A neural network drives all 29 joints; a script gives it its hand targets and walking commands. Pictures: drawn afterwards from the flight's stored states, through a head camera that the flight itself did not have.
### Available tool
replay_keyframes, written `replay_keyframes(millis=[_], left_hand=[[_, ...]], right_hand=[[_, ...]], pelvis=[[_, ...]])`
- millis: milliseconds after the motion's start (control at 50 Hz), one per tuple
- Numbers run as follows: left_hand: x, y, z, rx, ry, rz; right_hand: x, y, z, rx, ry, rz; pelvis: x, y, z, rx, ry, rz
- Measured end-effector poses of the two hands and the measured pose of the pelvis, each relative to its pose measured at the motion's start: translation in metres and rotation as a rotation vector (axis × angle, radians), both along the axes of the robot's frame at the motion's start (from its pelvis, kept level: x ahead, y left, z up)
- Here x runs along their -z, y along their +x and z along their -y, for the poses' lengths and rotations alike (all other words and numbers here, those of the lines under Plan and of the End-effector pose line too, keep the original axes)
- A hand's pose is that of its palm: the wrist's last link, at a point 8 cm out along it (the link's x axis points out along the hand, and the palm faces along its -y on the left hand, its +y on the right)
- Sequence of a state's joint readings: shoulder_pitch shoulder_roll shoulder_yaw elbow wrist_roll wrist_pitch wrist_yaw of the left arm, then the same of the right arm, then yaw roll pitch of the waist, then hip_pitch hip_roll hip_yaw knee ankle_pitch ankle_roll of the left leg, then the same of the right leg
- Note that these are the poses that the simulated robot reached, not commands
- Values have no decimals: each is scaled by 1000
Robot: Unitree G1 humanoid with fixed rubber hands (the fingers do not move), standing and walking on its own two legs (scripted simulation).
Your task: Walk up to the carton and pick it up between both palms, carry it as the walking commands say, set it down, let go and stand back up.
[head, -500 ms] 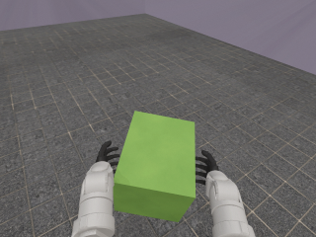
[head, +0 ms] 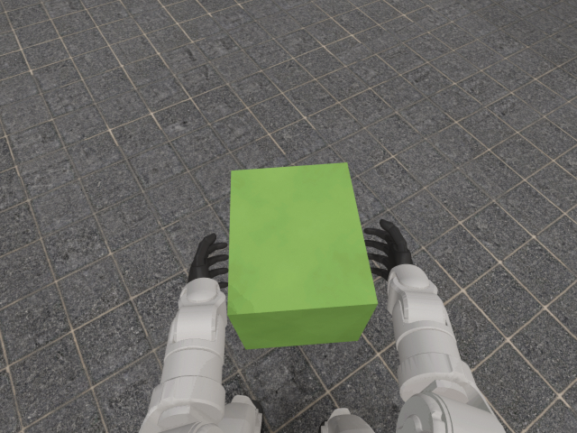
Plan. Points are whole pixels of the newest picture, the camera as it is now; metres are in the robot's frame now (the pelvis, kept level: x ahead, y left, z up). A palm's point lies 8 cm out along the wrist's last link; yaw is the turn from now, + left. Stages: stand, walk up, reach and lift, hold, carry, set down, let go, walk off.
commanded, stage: set down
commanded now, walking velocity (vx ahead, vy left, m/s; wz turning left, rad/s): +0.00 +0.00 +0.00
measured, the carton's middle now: (295, 257) +0.42 -0.01 -0.13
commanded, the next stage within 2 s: none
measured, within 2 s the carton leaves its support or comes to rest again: neither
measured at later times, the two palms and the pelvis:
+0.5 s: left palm (224, 289) +0.36 +0.12 -0.15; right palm (384, 284) +0.37 -0.16 -0.14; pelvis +0.00 -0.01 -0.06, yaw -1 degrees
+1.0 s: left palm (224, 280) +0.41 +0.13 -0.22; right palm (366, 280) +0.41 -0.15 -0.22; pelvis -0.04 +0.00 -0.15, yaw -1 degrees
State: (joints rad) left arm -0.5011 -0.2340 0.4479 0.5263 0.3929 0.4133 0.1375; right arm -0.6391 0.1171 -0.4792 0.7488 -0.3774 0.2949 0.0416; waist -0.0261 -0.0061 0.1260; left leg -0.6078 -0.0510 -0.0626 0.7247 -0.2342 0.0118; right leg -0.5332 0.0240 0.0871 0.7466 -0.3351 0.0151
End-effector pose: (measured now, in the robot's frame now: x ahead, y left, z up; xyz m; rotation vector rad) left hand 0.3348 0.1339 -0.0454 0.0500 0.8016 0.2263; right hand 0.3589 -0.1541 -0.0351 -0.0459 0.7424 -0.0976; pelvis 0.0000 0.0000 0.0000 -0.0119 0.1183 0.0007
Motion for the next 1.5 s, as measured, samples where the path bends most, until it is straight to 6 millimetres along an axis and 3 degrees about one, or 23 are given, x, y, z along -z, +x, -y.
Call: replay_keyframes(millis=[160, 320, 540, 680, 760, 880, 960, 1080, 1220, 1380, 1500], left_hand=[[45, 20, 21, 36, -27, 19], [85, 31, 23, 48, -13, 38], [106, 27, 14, -11, -35, 103], [131, 30, 6, -24, -67, 113], [144, 40, 8, -26, -79, 135], [153, 61, 8, -45, -77, 160], [163, 69, 5, -60, -77, 134], [192, 76, 4, -50, -60, 71], [229, 88, 14, 22, -6, 100], [262, 85, 14, 54, -24, 76], [267, 90, 13, 40, -28, 101]], right_hand=[[41, 19, 18, 80, -42, 28], [86, 16, 18, 148, -2, 35], [110, 9, 8, 146, 3, 86], [150, -5, 1, 138, -25, 20], [163, 6, 2, 124, -55, 35], [167, 37, 3, 86, -74, 56], [175, 49, 0, 79, -62, 25], [208, 54, -1, 73, -60, -47], [233, 71, 8, 96, -65, 9], [263, 66, 10, 124, -45, 14], [277, 59, 9, 137, -38, 30]], pelvis=[[8, 12, 14, 3, 17, -166], [26, 12, 16, 21, 16, -337], [65, -8, 13, 27, 12, -418], [99, -33, 8, 24, 5, -433], [121, -44, 4, 20, -2, -444], [145, -48, 1, 18, -9, -448], [150, -42, 1, 18, -10, -455], [153, -30, 3, 19, -7, -509], [166, -24, 4, 22, -6, -595], [190, -29, 3, 27, -8, -619], [208, -38, 3, 28, -12, -608]])
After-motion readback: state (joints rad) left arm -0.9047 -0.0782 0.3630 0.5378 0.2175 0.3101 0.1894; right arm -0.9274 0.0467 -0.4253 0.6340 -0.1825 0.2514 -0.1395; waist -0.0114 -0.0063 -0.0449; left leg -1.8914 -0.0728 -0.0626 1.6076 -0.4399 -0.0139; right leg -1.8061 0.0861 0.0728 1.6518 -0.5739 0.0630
